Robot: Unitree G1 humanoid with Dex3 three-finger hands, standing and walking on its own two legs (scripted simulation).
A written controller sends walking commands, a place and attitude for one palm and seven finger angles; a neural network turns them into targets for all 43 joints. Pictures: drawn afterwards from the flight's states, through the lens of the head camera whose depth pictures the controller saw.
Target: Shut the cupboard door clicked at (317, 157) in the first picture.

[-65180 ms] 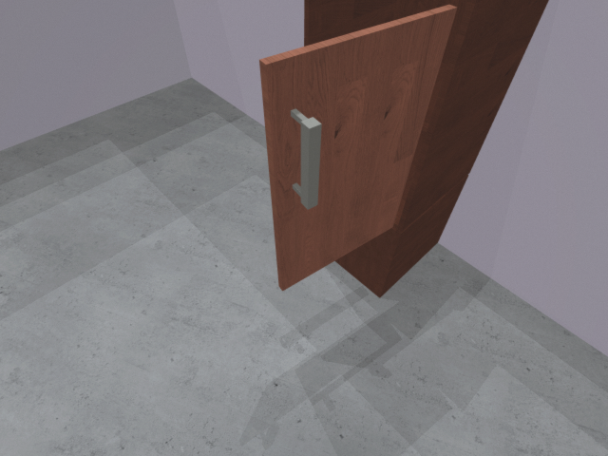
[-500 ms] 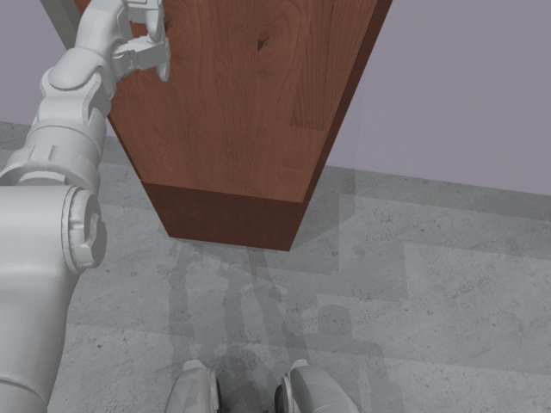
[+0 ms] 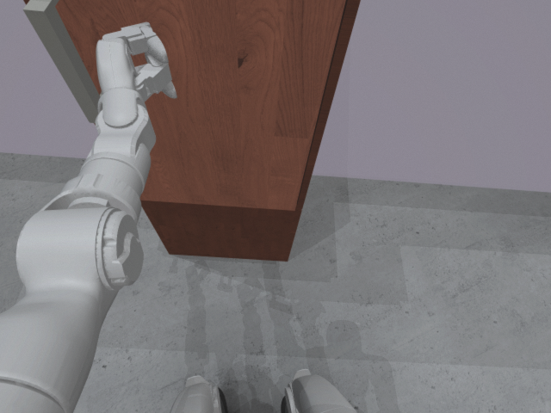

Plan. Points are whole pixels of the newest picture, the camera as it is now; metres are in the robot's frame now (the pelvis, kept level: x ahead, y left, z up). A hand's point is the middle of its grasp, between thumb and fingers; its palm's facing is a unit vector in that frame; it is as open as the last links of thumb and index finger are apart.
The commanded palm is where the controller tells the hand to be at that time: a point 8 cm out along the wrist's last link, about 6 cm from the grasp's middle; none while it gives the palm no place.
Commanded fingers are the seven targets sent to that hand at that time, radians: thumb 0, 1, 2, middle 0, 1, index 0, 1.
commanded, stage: pull the fist back off the door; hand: left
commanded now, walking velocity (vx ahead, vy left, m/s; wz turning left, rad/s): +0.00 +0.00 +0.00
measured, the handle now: (78, 61) +0.60 +0.18 +0.14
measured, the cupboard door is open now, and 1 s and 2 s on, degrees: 0 0 0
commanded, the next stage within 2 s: draw the hand back to the body in 0.38 s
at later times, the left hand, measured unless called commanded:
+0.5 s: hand (166, 103) +0.51 +0.06 +0.14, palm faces +0.06 -1.00 -0.01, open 3.1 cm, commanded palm +0.48 +0.11 +0.14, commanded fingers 0.00 0.90 0.90 -1.30 -1.50 -1.30 -1.50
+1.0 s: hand (89, 168) +0.38 +0.13 +0.18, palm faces +0.06 -1.00 -0.02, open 3.1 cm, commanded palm +0.34 +0.18 +0.18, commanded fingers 0.00 0.90 0.90 -1.13 -1.32 -1.13 -1.32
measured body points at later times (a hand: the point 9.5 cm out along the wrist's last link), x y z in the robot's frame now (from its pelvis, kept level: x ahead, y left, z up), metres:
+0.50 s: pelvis +0.05 -0.01 +0.02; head +0.10 -0.02 +0.47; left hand +0.50 +0.12 +0.14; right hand +0.13 -0.27 -0.10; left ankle +0.07 +0.11 -0.68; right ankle +0.00 -0.11 -0.68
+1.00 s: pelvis +0.04 -0.02 +0.04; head +0.03 -0.05 +0.49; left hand +0.38 +0.19 +0.18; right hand +0.19 -0.27 -0.06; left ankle +0.07 +0.11 -0.68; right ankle +0.00 -0.11 -0.68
